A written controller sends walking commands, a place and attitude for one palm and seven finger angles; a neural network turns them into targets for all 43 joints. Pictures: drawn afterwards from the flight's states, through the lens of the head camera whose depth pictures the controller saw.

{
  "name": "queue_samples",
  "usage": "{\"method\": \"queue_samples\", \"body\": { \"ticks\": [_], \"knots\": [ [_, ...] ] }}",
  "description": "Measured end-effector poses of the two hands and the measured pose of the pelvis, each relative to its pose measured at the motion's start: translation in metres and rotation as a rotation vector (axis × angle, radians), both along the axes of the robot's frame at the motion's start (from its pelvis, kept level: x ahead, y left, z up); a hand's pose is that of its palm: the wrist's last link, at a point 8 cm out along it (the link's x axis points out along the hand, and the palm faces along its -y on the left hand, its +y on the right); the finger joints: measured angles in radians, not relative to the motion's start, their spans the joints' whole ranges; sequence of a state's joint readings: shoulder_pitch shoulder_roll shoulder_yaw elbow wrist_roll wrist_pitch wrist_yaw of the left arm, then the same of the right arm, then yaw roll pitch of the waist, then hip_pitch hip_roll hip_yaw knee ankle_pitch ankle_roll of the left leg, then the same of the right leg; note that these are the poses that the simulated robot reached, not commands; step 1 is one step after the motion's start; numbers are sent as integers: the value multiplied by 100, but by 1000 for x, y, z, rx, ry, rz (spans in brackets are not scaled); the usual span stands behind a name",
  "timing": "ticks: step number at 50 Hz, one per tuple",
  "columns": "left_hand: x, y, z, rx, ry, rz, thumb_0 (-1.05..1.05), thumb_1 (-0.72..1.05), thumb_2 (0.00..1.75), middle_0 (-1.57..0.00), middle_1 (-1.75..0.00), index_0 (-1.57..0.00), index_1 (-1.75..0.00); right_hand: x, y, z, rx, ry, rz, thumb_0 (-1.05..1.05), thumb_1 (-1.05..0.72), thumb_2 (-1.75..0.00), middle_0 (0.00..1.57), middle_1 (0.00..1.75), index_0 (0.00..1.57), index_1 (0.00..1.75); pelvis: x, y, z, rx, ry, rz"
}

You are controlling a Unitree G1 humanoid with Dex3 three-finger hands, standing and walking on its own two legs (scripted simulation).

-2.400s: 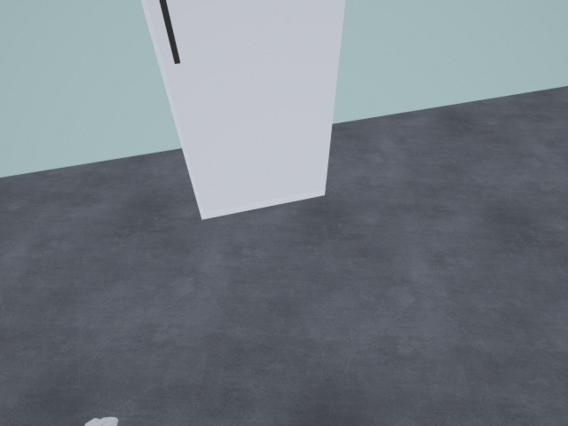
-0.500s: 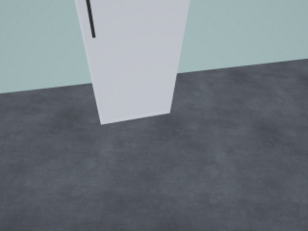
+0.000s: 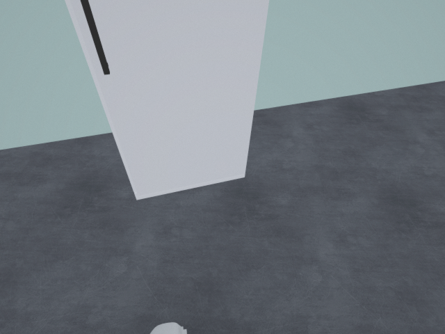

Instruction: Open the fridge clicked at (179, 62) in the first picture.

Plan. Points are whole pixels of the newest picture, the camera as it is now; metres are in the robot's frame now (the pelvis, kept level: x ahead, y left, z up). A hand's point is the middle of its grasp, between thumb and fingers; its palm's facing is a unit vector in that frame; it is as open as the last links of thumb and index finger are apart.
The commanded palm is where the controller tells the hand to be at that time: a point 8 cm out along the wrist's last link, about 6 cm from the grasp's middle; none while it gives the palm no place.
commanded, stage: walk to a spot facing it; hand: left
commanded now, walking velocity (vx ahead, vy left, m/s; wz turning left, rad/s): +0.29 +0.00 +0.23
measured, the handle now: (91, 18) +0.86 +0.39 +0.19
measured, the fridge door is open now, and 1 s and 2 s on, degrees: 0 0 0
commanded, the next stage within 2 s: turn to face it in 0.06 s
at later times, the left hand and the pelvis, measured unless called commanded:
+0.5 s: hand (114, 330) +0.17 +0.23 -0.17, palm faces +0.17 -0.97 -0.17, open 7.3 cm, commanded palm none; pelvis +0.15 +0.05 +0.01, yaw +7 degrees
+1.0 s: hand out of the picture +0.15 +0.21 -0.16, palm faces +0.35 -0.91 -0.21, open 7.3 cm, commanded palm none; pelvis +0.19 +0.02 +0.01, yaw +16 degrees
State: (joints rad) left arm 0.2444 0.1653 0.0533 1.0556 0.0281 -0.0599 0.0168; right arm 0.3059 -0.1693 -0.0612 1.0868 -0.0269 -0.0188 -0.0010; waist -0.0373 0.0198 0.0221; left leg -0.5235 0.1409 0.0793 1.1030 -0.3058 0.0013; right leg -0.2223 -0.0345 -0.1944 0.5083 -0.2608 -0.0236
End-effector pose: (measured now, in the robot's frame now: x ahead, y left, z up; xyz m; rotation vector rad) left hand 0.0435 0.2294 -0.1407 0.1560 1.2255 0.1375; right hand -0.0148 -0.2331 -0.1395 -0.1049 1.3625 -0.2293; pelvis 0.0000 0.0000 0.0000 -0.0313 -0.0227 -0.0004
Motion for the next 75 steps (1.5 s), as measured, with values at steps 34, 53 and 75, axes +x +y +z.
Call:
{"method": "queue_samples", "body": {
  "ticks": [34,53,75],
  "knots": [
    [165,28,12,41,-39,172,0,92,89,-20,-30,-20,-29,216,37,-14,58,25,173,0,-91,-90,20,30,20,30,175,21,-2,49,7,169],
    [50,23,1,-34,158,402,0,92,89,-20,-30,-20,-29,330,54,14,-10,-111,420,0,-91,-90,19,30,20,30,190,39,5,23,18,292],
    [263,82,4,14,-2,269,0,92,89,-20,-30,-20,-29,291,85,-14,69,226,248,0,-91,-90,20,30,20,30,312,68,-8,57,10,279]
  ]
}}
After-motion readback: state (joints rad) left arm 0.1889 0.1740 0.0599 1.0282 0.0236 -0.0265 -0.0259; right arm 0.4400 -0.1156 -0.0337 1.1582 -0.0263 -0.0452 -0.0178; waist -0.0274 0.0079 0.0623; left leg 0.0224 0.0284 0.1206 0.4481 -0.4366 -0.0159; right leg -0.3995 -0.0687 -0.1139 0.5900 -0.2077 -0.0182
